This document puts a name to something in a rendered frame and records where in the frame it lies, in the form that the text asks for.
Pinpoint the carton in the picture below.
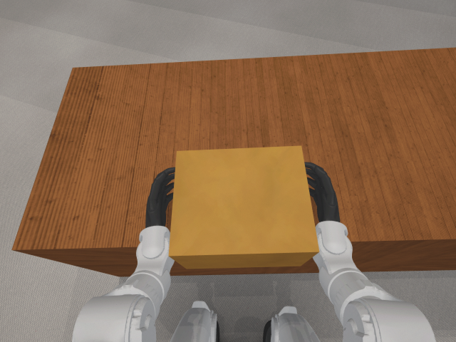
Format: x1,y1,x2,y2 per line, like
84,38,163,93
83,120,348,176
169,146,319,269

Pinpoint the pedestal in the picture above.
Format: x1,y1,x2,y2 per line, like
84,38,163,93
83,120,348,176
12,48,456,277

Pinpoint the robot left shin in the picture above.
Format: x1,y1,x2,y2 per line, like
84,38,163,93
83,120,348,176
185,301,210,313

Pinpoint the robot right hand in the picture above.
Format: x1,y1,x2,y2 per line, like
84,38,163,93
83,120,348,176
304,162,340,222

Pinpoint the robot right upper arm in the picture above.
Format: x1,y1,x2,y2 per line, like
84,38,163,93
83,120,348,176
343,298,435,342

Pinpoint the left robot forearm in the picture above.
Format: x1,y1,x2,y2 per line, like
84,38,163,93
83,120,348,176
72,226,175,342

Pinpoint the right robot forearm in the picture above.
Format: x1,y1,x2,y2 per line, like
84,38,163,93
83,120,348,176
313,221,436,342

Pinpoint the robot left hand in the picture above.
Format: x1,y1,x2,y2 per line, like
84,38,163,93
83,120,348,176
145,167,175,228

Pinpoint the robot left upper arm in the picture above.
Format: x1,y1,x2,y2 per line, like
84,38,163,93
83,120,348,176
73,294,156,342

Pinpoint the right robot thigh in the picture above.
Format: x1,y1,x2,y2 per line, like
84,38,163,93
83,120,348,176
271,313,320,342

